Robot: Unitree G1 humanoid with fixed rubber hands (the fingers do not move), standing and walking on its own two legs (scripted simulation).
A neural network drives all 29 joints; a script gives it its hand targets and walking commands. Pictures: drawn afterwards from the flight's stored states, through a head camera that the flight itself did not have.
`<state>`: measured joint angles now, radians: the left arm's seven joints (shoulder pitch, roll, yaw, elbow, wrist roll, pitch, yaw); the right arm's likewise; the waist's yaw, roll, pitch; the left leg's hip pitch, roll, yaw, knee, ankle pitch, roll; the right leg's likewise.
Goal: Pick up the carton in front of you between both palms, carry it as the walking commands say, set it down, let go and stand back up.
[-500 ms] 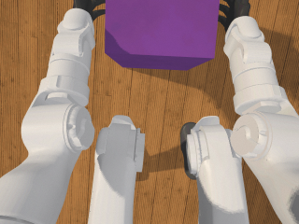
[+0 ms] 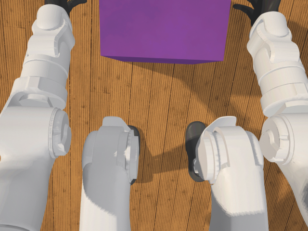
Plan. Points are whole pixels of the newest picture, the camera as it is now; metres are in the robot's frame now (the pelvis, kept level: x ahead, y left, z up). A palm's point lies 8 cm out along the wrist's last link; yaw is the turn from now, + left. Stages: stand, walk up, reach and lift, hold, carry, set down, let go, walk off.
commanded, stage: set down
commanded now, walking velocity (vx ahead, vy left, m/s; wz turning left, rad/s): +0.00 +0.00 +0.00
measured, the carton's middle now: (161, 14) +0.53 +0.02 -0.24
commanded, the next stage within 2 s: let go in 1.04 s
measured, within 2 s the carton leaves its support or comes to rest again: neither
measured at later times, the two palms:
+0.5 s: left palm out of the picture +0.54 +0.21 -0.01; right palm out of the picture +0.54 -0.17 -0.01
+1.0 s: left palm out of the picture +0.54 +0.22 +0.14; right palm out of the picture +0.53 -0.18 +0.14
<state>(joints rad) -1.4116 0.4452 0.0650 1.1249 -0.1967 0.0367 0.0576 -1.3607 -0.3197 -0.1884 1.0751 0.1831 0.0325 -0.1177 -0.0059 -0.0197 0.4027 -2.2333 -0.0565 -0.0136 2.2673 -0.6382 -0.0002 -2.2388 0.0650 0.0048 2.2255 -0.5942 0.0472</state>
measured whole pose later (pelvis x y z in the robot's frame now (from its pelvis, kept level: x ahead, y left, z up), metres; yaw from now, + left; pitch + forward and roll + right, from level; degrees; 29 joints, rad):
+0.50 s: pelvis +0.00 +0.00 +0.10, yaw +0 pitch +45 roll -2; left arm -1.30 0.38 0.19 1.01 -0.08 0.13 0.03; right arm -1.23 -0.23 -0.27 0.91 0.09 0.14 -0.14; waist -0.02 -0.01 0.03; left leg -2.12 -0.05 -0.03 1.88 -0.55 0.00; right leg -2.13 0.05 0.01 1.85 -0.52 0.03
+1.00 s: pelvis +0.03 +0.00 +0.24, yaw +1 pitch +47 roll -1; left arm -1.15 0.35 0.27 0.92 -0.01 0.15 -0.04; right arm -1.05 -0.19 -0.30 0.77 0.03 0.16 -0.09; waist -0.03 0.00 -0.08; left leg -1.74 -0.06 -0.04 1.35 -0.42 0.00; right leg -1.74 0.05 0.03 1.32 -0.39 0.02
